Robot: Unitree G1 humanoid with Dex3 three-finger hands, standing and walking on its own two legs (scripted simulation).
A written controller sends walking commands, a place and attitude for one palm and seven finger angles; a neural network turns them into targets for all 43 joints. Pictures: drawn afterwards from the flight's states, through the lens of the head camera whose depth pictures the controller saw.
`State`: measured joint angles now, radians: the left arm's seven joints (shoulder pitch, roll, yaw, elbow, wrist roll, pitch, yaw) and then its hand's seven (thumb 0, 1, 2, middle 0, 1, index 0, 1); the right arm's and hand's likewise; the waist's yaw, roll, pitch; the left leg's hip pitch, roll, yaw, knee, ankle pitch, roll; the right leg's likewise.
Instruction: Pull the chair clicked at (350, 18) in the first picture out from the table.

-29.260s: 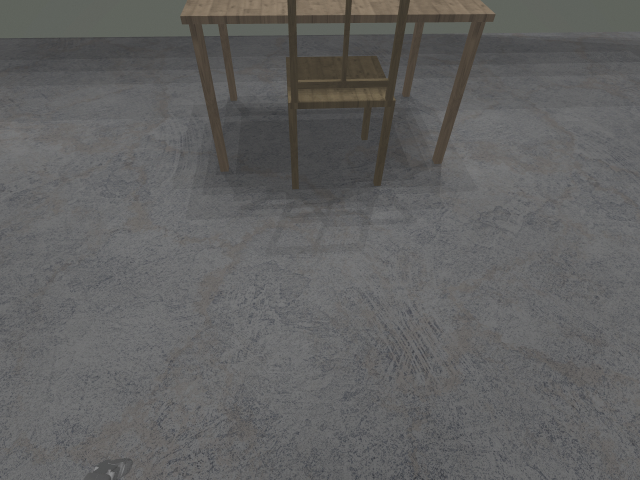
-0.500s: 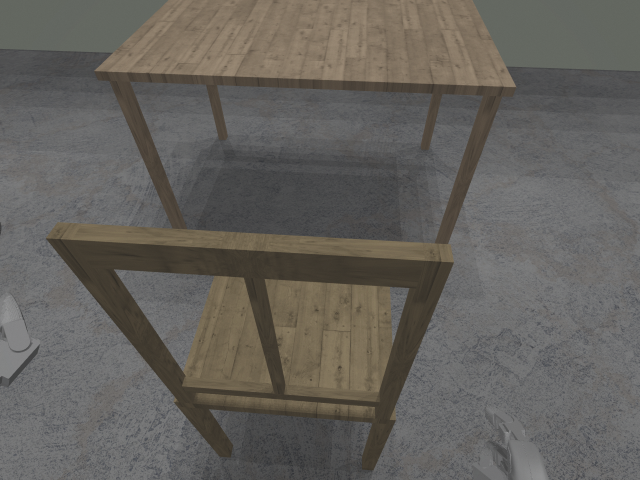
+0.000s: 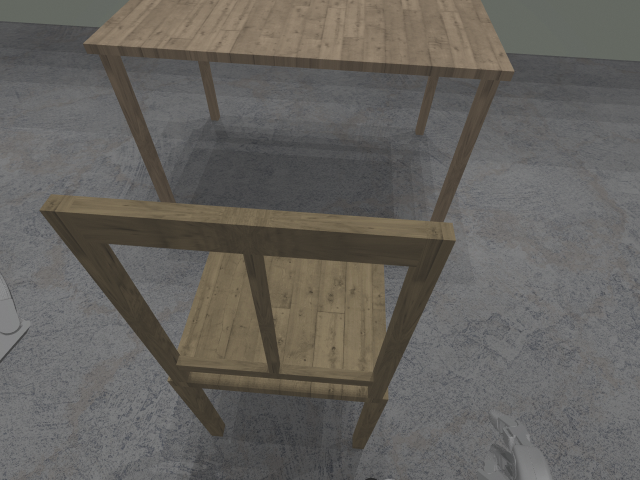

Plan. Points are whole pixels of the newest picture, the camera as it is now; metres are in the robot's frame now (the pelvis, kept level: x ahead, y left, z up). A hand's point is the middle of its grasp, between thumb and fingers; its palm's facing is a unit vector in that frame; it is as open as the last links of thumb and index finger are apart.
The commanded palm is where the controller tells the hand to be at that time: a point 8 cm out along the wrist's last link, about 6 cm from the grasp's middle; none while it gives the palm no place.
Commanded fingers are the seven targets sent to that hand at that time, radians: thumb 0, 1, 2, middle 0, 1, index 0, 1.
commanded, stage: step back with the hand held close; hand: left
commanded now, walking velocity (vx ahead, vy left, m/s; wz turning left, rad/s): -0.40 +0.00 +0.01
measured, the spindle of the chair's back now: (266, 322) +0.33 +0.10 -0.04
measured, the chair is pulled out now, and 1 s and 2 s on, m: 0.67 0.67 0.67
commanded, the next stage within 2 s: stop stepping back and stand still in 0.98 s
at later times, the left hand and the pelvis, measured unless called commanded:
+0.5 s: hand (14, 358) +0.18 +0.26 +0.18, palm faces +0.47 -0.74 -0.48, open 7.4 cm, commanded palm +0.10 +0.30 +0.19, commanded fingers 0.00 0.90 0.90 -0.20 -0.30 -0.20 -0.30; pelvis -0.03 -0.01 +0.00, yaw +3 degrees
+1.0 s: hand out of the picture +0.10 +0.22 +0.17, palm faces +0.30 -0.79 -0.54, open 7.4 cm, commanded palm +0.02 +0.27 +0.19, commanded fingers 0.00 0.90 0.90 -0.20 -0.30 -0.20 -0.30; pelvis -0.12 -0.03 +0.00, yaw +0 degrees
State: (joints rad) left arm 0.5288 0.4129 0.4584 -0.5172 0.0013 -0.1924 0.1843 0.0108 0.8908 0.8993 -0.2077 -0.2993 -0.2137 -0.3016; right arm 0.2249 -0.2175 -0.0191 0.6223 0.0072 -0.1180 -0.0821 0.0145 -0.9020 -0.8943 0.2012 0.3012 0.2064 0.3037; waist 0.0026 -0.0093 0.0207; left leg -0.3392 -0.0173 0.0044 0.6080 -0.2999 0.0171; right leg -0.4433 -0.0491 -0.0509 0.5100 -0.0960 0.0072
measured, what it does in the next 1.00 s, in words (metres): walks backwards: right foot, then left foot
